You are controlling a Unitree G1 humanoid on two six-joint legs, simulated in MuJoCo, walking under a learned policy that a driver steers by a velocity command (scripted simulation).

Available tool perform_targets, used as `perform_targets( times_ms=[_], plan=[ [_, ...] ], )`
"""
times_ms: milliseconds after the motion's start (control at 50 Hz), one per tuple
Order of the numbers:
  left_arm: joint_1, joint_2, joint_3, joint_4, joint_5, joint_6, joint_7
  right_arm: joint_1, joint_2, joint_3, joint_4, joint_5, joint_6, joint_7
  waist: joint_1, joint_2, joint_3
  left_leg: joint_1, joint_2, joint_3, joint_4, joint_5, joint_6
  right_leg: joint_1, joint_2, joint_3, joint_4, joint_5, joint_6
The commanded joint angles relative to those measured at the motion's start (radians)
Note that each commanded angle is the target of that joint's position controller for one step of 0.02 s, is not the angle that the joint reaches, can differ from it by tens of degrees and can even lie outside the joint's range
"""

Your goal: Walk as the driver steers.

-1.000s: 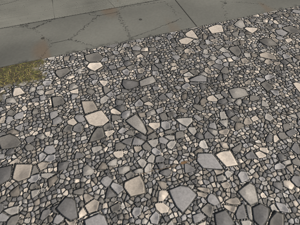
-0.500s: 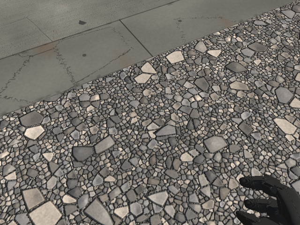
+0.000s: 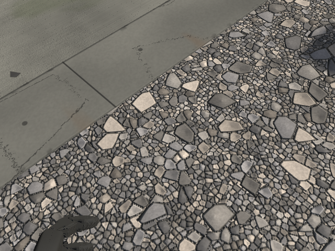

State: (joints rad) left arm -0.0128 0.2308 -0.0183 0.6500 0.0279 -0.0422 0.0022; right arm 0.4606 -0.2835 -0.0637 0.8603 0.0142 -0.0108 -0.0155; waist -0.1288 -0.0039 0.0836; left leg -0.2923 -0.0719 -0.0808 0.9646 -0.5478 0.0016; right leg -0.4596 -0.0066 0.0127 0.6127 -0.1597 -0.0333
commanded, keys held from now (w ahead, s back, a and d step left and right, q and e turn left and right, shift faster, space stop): q+shift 0.54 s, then shift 0.18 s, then e+shift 0.28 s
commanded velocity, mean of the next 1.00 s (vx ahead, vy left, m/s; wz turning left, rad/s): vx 0.04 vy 0.00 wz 0.54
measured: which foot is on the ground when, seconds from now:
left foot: up 0.00-0.32, down 0.34-0.82, up 0.84-1.00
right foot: down 0.00-0.32, up 0.34-0.78, down 0.80-1.00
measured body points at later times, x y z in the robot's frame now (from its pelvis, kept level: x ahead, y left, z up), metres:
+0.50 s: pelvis +0.04 +0.04 +0.01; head +0.05 +0.09 +0.46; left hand +0.02 +0.35 -0.11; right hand +0.30 -0.16 -0.06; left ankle +0.03 +0.12 -0.72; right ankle +0.11 -0.10 -0.65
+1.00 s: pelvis +0.06 +0.02 +0.02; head +0.10 +0.01 +0.47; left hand +0.01 +0.31 -0.08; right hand +0.32 -0.13 -0.10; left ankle -0.03 +0.12 -0.69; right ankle +0.13 -0.04 -0.72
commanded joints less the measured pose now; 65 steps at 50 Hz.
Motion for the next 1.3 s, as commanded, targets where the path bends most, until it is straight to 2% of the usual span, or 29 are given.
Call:
perform_targets(
  times_ms=[20,40,60,180,300,320,340,360,380,420,440,500,640,760,780,800,820,840,880,920,980,1080,1140,1180,1200,1220,1240,1280,1300],
  plan=[
    [0.162,0.115,0.046,-0.033,-0.014,0.016,0.026,0.055,-0.119,-0.038,-0.072,-0.027,0.034,-0.007,0.116,-0.122,-0.247,-0.253,0.062,0.041,0.28,0.005,-0.021,0.427,-0.353,0.228,-0.184,0.719,-0.162],
    [0.145,0.116,0.045,-0.027,-0.012,0.017,0.037,0.015,-0.12,-0.041,-0.086,-0.034,0.048,0.006,0.103,-0.125,-0.18,-0.234,0.077,0.048,0.268,0.038,-0.027,0.337,-0.313,0.161,-0.235,0.66,-0.157],
    [0.144,0.129,0.052,-0.025,-0.006,0.012,0.04,0.029,-0.098,-0.04,-0.095,-0.032,0.06,0.012,0.089,-0.176,-0.175,-0.22,0.075,0.064,0.293,0.053,-0.041,0.308,-0.334,0.137,-0.236,0.695,-0.188],
    [0.14,0.126,0.069,-0.01,0.005,0.01,0.037,-0.143,-0.043,-0.028,-0.189,-0.023,0.095,0.05,0.09,-0.155,-0.173,-0.159,0.121,0.097,0.011,0.199,-0.031,0.252,-0.314,-0.041,-0.275,0.388,-0.15],
    [0.173,0.197,0.109,-0.011,-0.005,0.029,0.006,-0.241,-0.083,-0.036,-0.259,-0.019,0.102,0.075,0.102,-0.142,-0.151,0.061,0.084,0.187,-0.331,0.24,0.026,0.177,-0.351,-0.144,-0.152,0.054,-0.052],
    [0.207,0.194,0.113,0.0,-0.004,0.039,0.001,-0.197,-0.105,-0.043,-0.242,-0.027,0.092,0.07,0.085,-0.064,-0.158,0.15,0.067,0.15,-0.421,0.287,0.044,0.125,-0.313,-0.178,-0.038,-0.067,-0.001],
    [0.265,0.159,0.109,0.003,-0.003,0.055,-0.01,-0.153,-0.196,-0.062,-0.233,-0.04,0.074,0.051,0.077,0.217,-0.114,0.209,0.23,-0.126,-0.629,0.405,0.091,-0.026,-0.206,-0.265,0.235,-0.333,0.074],
    [0.225,0.113,0.089,-0.08,0.002,0.076,0.002,-0.164,-0.351,-0.095,-0.279,-0.041,0.066,0.041,0.086,0.371,-0.089,0.19,0.463,-0.524,-0.663,0.721,0.251,-0.261,-0.036,-0.16,0.429,-0.56,0.137],
    [0.15,0.155,0.092,-0.089,0.01,0.088,0.015,-0.101,-0.325,-0.106,-0.266,-0.034,0.07,0.033,0.018,0.216,-0.144,0.196,0.44,-0.467,-0.658,0.671,0.315,-0.256,-0.053,-0.017,0.534,-0.517,0.126],
    [0.173,0.157,0.096,-0.063,-0.013,0.077,0.019,-0.241,-0.241,-0.076,-0.276,-0.032,0.081,0.019,0.107,0.162,-0.071,0.111,0.289,-0.297,-0.651,0.514,0.242,-0.221,-0.074,0.033,0.485,-0.299,0.107],
    [0.189,0.173,0.102,-0.05,0.0,0.07,0.019,-0.304,-0.215,-0.068,-0.295,-0.025,0.083,0.015,0.126,0.175,-0.084,0.101,0.236,-0.259,-0.639,0.536,0.214,-0.19,-0.064,0.022,0.475,-0.238,0.103],
    [0.222,0.17,0.101,-0.025,0.005,0.075,0.01,-0.287,-0.2,-0.062,-0.294,-0.019,0.079,0.026,0.126,0.099,-0.149,0.119,0.205,-0.256,-0.606,0.65,0.21,-0.131,-0.028,0.024,0.455,-0.212,0.101],
    [0.187,0.15,0.086,-0.03,-0.01,0.079,0.016,-0.233,-0.196,-0.059,-0.274,-0.035,0.073,0.029,0.083,0.122,-0.156,0.133,0.212,-0.365,-0.597,0.556,0.224,-0.06,0.008,0.039,0.246,-0.216,0.072],
    [0.27,0.133,0.076,-0.001,-0.026,0.071,0.02,-0.289,-0.154,-0.033,-0.251,-0.033,0.07,0.025,0.13,0.126,-0.166,0.06,0.194,-0.382,-0.557,0.638,0.172,0.203,0.032,0.003,-0.028,-0.184,0.018],
    [0.295,0.102,0.065,0.013,-0.021,0.065,0.022,-0.304,-0.115,-0.014,-0.244,-0.024,0.067,0.017,0.156,0.102,-0.168,0.009,0.172,-0.357,-0.547,0.561,0.136,0.319,0.016,0.005,-0.193,-0.067,0.003],
    [0.249,0.092,0.051,0.006,-0.004,0.057,0.026,-0.265,-0.048,0.013,-0.225,-0.028,0.06,0.011,0.127,0.015,-0.163,-0.023,0.127,-0.304,-0.527,0.407,0.078,0.377,-0.068,0.13,-0.327,-0.035,-0.012],
    [0.169,0.159,0.053,-0.024,0.008,0.048,0.025,-0.18,-0.028,0.021,-0.209,-0.033,0.057,0.011,0.059,-0.158,-0.154,-0.06,0.02,-0.15,-0.423,0.208,0.034,0.364,-0.243,0.387,-0.405,-0.008,-0.063],
    [0.157,0.195,0.065,-0.016,0.002,0.05,0.011,-0.216,-0.099,0.002,-0.203,-0.039,0.063,0.003,0.076,-0.181,-0.099,0.033,-0.007,-0.059,-0.443,0.135,0.02,0.179,-0.293,0.446,-0.393,0.045,-0.146],
    [0.164,0.228,0.087,0.001,-0.019,0.057,-0.009,-0.275,-0.126,-0.008,-0.198,-0.041,0.055,0.0,0.1,-0.173,-0.036,0.027,-0.019,-0.008,-0.422,0.217,0.011,0.175,-0.183,0.396,-0.349,0.005,-0.116],
    [0.243,0.27,0.113,0.019,-0.025,0.064,-0.007,-0.302,-0.135,-0.014,-0.212,-0.035,0.048,0.003,0.141,-0.195,-0.052,-0.101,-0.038,0.013,-0.289,0.136,-0.009,0.297,-0.168,0.43,-0.311,0.135,-0.131],
    [0.28,0.255,0.132,0.03,-0.031,0.071,-0.01,-0.309,-0.1,-0.005,-0.222,-0.028,0.047,-0.005,0.144,-0.123,-0.108,-0.204,-0.021,-0.007,-0.13,0.07,-0.04,0.396,-0.157,0.457,-0.27,0.268,-0.166],
    [0.268,0.242,0.155,0.025,-0.024,0.091,-0.018,-0.338,-0.082,0.006,-0.239,-0.017,0.039,-0.014,0.158,-0.146,-0.151,-0.164,-0.029,-0.007,-0.217,0.089,-0.041,0.388,-0.103,0.512,-0.274,0.17,-0.158],
    [0.225,0.253,0.166,0.013,-0.021,0.097,-0.026,-0.288,-0.094,0.006,-0.228,-0.015,0.027,-0.023,0.137,-0.162,-0.166,-0.023,-0.05,-0.008,-0.371,0.125,-0.014,0.303,-0.078,0.557,-0.277,0.107,-0.123],
    [0.158,0.246,0.166,-0.004,-0.03,0.097,-0.027,-0.195,-0.105,0.002,-0.198,-0.02,0.019,-0.039,0.075,-0.155,-0.157,0.185,-0.042,0.001,-0.619,0.258,0.01,0.149,-0.013,0.534,-0.259,-0.043,-0.044],
    [0.179,0.2,0.153,-0.012,-0.035,0.092,-0.021,-0.184,-0.178,-0.015,-0.195,-0.029,0.014,-0.051,0.089,-0.049,-0.156,0.299,0.107,-0.129,-0.746,0.213,0.046,0.018,0.07,0.455,-0.173,-0.252,0.022],
    [0.24,0.135,0.14,-0.026,-0.039,0.088,-0.015,-0.257,-0.285,-0.032,-0.233,-0.037,0.02,-0.051,0.128,0.218,-0.161,0.319,0.409,-0.452,-0.822,0.068,0.147,-0.125,0.224,0.199,0.112,-0.387,0.067],
    [0.226,0.234,0.158,-0.003,0.002,0.088,-0.006,-0.32,-0.252,-0.024,-0.244,-0.057,0.026,-0.041,0.13,0.13,-0.089,0.143,0.469,-0.43,-0.81,0.174,0.214,-0.14,0.127,0.13,0.301,-0.373,0.075],
    [0.254,0.24,0.165,0.026,0.005,0.101,-0.024,-0.374,-0.123,0.014,-0.253,-0.05,0.022,-0.032,0.179,0.076,-0.048,0.063,0.345,-0.213,-0.738,0.435,0.189,-0.068,0.081,0.108,0.483,-0.276,0.062],
    [0.284,0.227,0.162,0.038,0.002,0.112,-0.037,-0.388,-0.115,0.018,-0.259,-0.047,0.019,-0.033,0.191,0.11,-0.057,0.092,0.294,-0.127,-0.713,0.507,0.167,-0.077,0.075,0.092,0.545,-0.237,0.063]
  ],
)
Keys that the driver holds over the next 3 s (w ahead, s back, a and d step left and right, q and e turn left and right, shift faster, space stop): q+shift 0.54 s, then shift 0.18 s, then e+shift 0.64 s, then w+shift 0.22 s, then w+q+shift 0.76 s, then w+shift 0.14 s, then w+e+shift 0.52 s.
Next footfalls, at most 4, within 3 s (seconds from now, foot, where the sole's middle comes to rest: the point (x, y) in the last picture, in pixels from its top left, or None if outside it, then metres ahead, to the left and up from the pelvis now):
0.34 left None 0.07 0.14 -0.76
0.80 right None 0.16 -0.02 -0.76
1.20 left None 0.04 0.14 -0.76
1.72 right None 0.19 -0.10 -0.76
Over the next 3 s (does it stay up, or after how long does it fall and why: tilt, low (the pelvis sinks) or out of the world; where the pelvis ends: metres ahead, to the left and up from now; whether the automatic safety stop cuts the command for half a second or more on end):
stays up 1.10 0.46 0.01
